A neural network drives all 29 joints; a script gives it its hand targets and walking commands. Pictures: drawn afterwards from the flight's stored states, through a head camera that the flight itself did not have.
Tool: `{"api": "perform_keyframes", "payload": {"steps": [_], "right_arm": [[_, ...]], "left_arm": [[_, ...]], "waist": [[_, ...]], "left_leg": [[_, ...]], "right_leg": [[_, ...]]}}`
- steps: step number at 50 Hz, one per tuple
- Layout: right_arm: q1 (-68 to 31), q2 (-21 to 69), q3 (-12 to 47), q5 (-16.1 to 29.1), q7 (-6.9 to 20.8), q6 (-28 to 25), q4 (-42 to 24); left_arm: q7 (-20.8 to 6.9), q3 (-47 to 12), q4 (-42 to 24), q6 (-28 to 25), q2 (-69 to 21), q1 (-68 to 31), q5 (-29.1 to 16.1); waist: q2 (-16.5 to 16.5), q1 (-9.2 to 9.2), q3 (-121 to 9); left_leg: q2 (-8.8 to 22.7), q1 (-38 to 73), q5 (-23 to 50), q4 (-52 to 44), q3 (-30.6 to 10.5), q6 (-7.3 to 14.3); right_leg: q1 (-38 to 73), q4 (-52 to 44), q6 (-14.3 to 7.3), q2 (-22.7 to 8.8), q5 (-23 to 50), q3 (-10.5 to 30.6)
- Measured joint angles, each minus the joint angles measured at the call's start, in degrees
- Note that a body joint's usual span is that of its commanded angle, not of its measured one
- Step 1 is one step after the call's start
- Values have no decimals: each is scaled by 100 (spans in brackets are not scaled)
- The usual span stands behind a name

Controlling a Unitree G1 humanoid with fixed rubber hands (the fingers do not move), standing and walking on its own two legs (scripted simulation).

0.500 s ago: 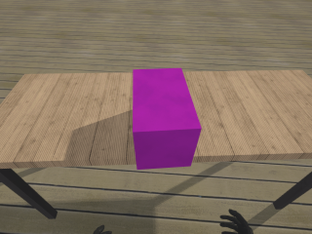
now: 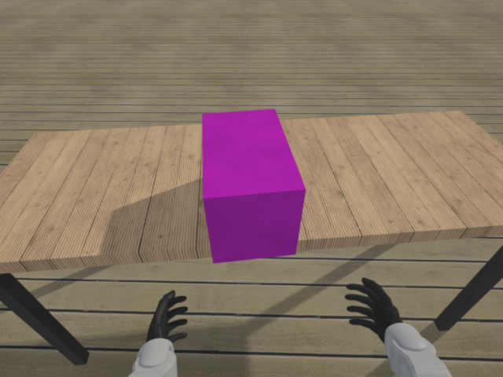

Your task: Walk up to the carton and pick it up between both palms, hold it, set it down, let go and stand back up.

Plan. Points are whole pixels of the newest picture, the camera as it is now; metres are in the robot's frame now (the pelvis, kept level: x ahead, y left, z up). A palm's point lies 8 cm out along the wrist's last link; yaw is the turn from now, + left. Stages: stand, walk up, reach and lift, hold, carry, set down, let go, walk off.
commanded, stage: reach and lift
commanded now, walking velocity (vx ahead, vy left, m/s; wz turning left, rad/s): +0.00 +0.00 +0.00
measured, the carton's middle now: (246, 180) +0.54 +0.00 +0.03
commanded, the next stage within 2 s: none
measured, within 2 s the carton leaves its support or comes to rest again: neither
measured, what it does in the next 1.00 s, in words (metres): shifts its weight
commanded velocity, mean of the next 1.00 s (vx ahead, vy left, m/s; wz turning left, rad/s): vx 0.00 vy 0.00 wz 0.00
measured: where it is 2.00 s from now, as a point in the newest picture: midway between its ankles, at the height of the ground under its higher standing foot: outside the picture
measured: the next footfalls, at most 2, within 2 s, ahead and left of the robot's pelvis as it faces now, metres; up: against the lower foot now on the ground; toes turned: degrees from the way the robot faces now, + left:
none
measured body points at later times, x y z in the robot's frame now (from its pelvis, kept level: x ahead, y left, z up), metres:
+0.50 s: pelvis +0.04 -0.01 +0.01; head +0.02 -0.01 +0.46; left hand +0.30 +0.16 +0.00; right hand +0.31 -0.21 +0.00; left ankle +0.12 +0.12 -0.73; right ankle +0.06 -0.13 -0.73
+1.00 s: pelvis +0.13 -0.02 +0.02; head +0.14 -0.01 +0.47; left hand +0.35 +0.15 +0.02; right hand +0.37 -0.21 +0.01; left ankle +0.12 +0.12 -0.73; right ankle +0.06 -0.13 -0.73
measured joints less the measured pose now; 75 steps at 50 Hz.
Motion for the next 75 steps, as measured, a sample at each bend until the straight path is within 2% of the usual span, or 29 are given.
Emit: {"api": "perform_keyframes", "payload": {"steps": [3,7,10,14,21,26,31,41,45,50,56,62,67,70,75], "right_arm": [[-243,-75,-53,36,-4,-244,245],[-243,-118,-121,91,-39,-478,383],[-117,-7,-62,153,-173,-624,273],[-193,135,127,332,-338,-662,300],[-314,79,364,469,-403,-805,47],[-28,144,279,285,-361,-1137,-129],[330,93,252,307,-368,-1574,-283],[1015,-25,573,505,-289,-2308,-796],[1051,-47,707,608,-310,-2399,-776],[1044,-60,918,644,-462,-2401,-1053],[1136,1,1107,605,-755,-2182,-1538],[1112,72,1155,508,-907,-1732,-1869],[876,-54,1234,620,-1129,-970,-2285],[784,-137,1308,856,-1241,-513,-2791],[526,-147,1387,1005,-1343,171,-3359]], "left_arm": [[58,17,169,-285,10,-165,34],[17,42,298,-607,-3,-210,60],[-43,103,281,-794,50,-139,48],[-128,193,417,-765,235,-303,88],[-56,58,21,-888,332,-519,-146],[-166,-32,-292,-1142,276,-46,-18],[-230,-198,-525,-1551,336,520,-80],[-264,-546,-1157,-2384,523,1251,-174],[-298,-650,-1133,-2550,594,1270,-246],[-329,-599,-1033,-2647,625,1077,-414],[-362,-556,-1193,-2506,693,1085,-540],[-460,-380,-1387,-2261,723,980,-562],[-436,-295,-1401,-1544,883,563,-826],[-420,-220,-1713,-1113,1021,412,-935],[-374,91,-1971,-469,1071,-38,-927]], "waist": [[32,-32,15],[68,-37,26],[-41,-62,-10],[-256,-20,-121],[-144,82,-279],[-119,74,-470],[-127,58,-548],[-207,85,-729],[-171,64,-883],[-141,64,-984],[-100,42,-1083],[-62,60,-1073],[-25,18,-988],[-26,6,-925],[-76,106,-842]], "left_leg": [[-12,-94,5,37,-33,14],[27,-98,369,-73,-130,21],[33,-79,479,-145,-177,17],[-1,-145,178,-104,-173,42],[85,-231,579,-174,-267,-69],[44,5,658,-475,-269,-74],[32,216,635,-812,-211,-48],[53,102,639,-1274,-168,-60],[55,75,599,-1358,-170,-81],[27,95,532,-1387,-187,-91],[-16,229,517,-1482,-248,-114],[-29,366,551,-1564,-262,-142],[-3,381,661,-1633,-293,-163],[16,351,747,-1696,-268,-156],[68,306,871,-1752,-224,-157]], "right_leg": [[-94,55,12,-3,48,-22],[-88,18,33,47,61,-109],[-91,26,3,64,23,-147],[-204,84,-76,67,-90,-92],[-211,-67,-54,160,-45,-160],[64,-425,-20,116,-50,-165],[306,-875,2,94,21,-116],[257,-1524,11,104,146,-83],[250,-1649,-2,104,127,-89],[230,-1569,0,78,-2,-111],[277,-1424,3,40,-124,-175],[391,-1435,-48,31,-187,-189],[371,-1417,-80,60,-125,-216],[282,-1383,-87,79,-75,-188],[174,-1352,-100,129,25,-140]]}}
